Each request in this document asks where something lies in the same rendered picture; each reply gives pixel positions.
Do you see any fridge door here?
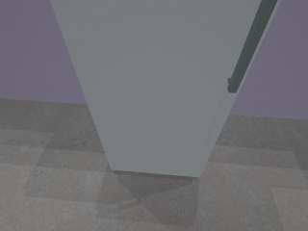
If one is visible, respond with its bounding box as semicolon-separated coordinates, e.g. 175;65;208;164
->
50;0;282;178

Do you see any handle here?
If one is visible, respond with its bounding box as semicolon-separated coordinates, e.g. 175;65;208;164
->
227;0;278;93

